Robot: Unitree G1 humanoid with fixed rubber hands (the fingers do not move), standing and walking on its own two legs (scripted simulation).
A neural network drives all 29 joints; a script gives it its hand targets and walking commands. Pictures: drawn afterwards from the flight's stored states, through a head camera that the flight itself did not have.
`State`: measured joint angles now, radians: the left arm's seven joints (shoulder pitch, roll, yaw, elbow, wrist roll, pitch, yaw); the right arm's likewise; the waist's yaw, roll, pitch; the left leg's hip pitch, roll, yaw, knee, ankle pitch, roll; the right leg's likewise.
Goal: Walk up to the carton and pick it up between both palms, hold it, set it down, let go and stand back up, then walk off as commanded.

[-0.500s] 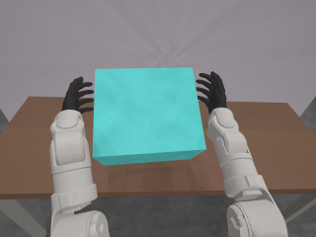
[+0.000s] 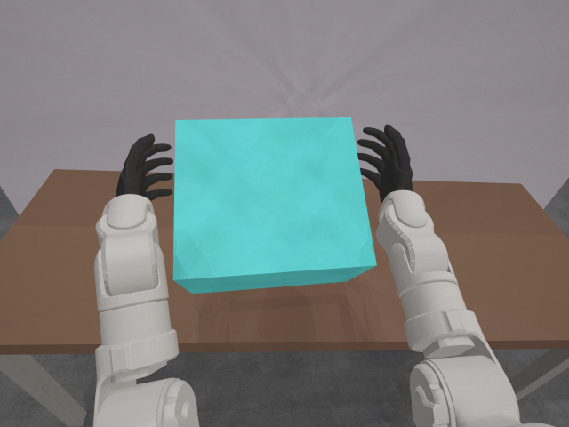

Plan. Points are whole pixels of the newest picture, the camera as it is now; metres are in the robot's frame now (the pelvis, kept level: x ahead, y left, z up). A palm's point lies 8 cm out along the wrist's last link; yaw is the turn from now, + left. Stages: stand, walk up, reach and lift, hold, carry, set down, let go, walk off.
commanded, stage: hold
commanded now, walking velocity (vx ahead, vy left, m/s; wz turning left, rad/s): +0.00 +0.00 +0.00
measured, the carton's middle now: (268, 208) +0.40 +0.01 +0.11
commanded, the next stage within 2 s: none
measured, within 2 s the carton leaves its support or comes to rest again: neither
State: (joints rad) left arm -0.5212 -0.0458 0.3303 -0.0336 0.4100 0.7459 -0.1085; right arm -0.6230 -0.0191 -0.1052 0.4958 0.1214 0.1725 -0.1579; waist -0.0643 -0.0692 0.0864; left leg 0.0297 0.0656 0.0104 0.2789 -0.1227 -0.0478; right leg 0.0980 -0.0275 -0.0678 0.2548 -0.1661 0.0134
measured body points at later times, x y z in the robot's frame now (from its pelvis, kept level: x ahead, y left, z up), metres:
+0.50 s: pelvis +0.00 +0.00 +0.00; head -0.04 +0.03 +0.45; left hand +0.36 +0.18 +0.18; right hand +0.37 -0.16 +0.19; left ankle +0.03 +0.15 -0.75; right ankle +0.00 -0.13 -0.75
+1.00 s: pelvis +0.00 +0.00 +0.00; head -0.04 +0.03 +0.45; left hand +0.36 +0.18 +0.18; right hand +0.37 -0.16 +0.19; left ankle +0.03 +0.15 -0.75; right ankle +0.00 -0.13 -0.75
